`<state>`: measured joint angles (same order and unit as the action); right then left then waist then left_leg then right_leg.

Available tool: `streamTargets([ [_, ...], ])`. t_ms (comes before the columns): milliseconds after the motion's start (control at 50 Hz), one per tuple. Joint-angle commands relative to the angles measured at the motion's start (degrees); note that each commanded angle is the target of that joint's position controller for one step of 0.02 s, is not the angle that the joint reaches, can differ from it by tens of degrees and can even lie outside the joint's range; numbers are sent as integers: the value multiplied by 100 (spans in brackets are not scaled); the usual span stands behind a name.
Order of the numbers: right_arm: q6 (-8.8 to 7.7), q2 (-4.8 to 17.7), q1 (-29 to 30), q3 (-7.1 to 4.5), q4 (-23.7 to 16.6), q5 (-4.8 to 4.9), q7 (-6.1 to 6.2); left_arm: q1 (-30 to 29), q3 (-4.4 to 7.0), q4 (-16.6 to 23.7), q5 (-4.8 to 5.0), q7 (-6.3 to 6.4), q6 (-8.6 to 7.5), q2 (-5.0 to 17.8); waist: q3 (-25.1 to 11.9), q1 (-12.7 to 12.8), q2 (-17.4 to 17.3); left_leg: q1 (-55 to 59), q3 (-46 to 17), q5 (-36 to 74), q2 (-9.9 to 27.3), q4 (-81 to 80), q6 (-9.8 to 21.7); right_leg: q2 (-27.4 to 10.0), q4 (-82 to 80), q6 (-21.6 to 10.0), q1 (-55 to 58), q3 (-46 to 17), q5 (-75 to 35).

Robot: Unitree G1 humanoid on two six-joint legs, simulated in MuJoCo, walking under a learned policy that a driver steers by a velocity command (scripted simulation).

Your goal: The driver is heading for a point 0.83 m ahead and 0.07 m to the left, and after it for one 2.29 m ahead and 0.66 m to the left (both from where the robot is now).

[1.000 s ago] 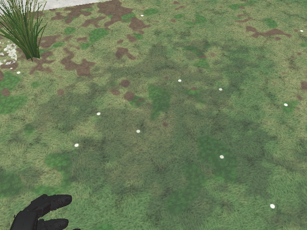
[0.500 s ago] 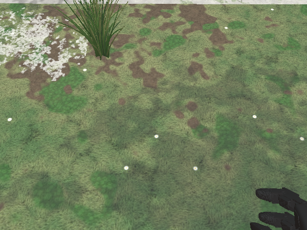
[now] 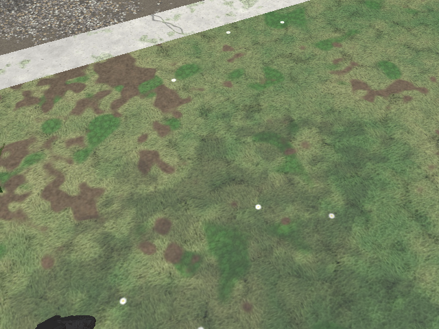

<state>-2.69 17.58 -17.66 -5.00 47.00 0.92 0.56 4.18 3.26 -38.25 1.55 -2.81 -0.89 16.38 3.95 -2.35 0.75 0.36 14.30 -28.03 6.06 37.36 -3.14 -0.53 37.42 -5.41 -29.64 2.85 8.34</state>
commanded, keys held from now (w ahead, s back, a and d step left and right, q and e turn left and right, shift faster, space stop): w+e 0.12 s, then w+q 0.86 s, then w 0.02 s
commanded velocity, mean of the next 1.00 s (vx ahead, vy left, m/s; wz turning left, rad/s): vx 0.50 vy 0.00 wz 0.19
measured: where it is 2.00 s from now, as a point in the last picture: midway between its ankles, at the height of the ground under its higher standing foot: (169, 157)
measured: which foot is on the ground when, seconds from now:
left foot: up 0.00-0.50, down 0.52-0.98, up 1.00-1.00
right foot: down 0.00-0.54, up 0.56-0.96, down 0.98-1.00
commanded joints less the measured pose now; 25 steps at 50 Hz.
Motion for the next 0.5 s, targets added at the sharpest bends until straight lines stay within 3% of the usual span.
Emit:
streamTargets([
  [20, -374, 378, 120, 90, -843, -48, -36, 1979, 533, 94, 5, 96, -100, 1715, -2507, 852, 975, -4312, -1813, -749, -792, 4272, 104, -1838, -2011, -1913, 5231, -5224, 1850],
  [40, -486, 750, 731, -2, -1013, 182, -75, 1825, 418, 29, -45, 58, -209, 1306, -1772, 982, 541, -4833, -1958, -204, -527, 4260, 243, -1774, -2241, -1591, 4862, -4549, 1487],
  [60, -557, 685, 834, 35, -1046, 145, -49, 1579, 373, 20, -27, 61, -270, 1153, -1258, 778, 271, -4757, -1935, 295, -284, 3824, 352, -1545, -2171, -1409, 4142, -3841, 954],
  [80, -578, 690, 814, 18, -976, -25, 3, 1175, 313, 67, -25, 77, -282, 941, -930, 523, 23, -4406, -1950, 646, -75, 3312, 344, -1320, -2122, -1235, 3388, -3248, 266],
  [100, -538, 745, 704, -23, -939, -107, 13, 931, 252, 164, -94, 109, -295, 781, -847, 315, 142, -3957, -2009, 891, 48, 2996, 329, -1150, -2198, -1173, 2857, -2872, -311],
  [140, -407, 662, 516, -21, -869, -138, -25, 801, 220, 212, -132, 160, -312, 704, -802, 163, 152, -3606, -1912, 1118, 100, 2596, 215, -1057, -2380, -1189, 2427, -2451, -1024],
  [200, -266, 374, 710, 90, -850, -133, -57, 1032, 206, 4, -135, 250, -362, 780, -551, 252, 140, -3668, -1681, 1874, 143, 1783, 23, -918, -2592, -1080, 2093, -1644, -1824],
  [280, -279, 231, 1361, 187, -942, -40, -139, 1245, 166, -192, -142, 291, -379, 830, -278, 583, 272, -3494, -1517, 3477, 29, 303, 100, -670, -2793, -686, 2059, -926, -1313],
  [340, -307, 241, 1755, 210, -1052, 34, -227, 1465, 172, -391, -152, 274, -400, 928, -50, 783, 229, -3550, -1483, 3850, -82, -263, 238, -916, -2921, -642, 2412, -853, -893],
  [400, -321, 266, 1986, 213, -1188, 54, -342, 1604, 188, -582, -149, 274, -339, 943, 114, 842, 145, -4011, -1541, 3366, -200, -565, 454, -1207, -2725, -593, 3216, -719, -1283],
  [440, -328, 281, 1963, 207, -1259, 40, -423, 1594, 211, -641, -135, 307, -274, 985, 59, 760, 177, -4045, -1473, 2849, -330, -662, 625, -1329, -2394, -493, 3639, -587, -2111],
  [460, -321, 334, 1796, 181, -1253, 25, -444, 1506, 226, -624, -138, 332, -246, 1038, -90, 635, 253, -3771, -1340, 2575, -470, -676, 725, -1312, -2098, -416, 3731, -472, -3036],
  [480, -299, 447, 1498, 124, -1205, 2, -439, 1437, 243, -597, -147, 364, -214, 1105, -367, 466, 371, -3305, -1151, 2303, -669, -611, 830, -1269, -1654, -340, 3800, -373, -4166],
  [500, -274, 636, 901, 12, -1076, -14, -415, 1343, 244, -558, -158, 401, -159, 1138, -765, 127, 398, -2530, -972, 2200, -907, -644, 967, -1139, -815, -235, 3739, -206, -5085],
])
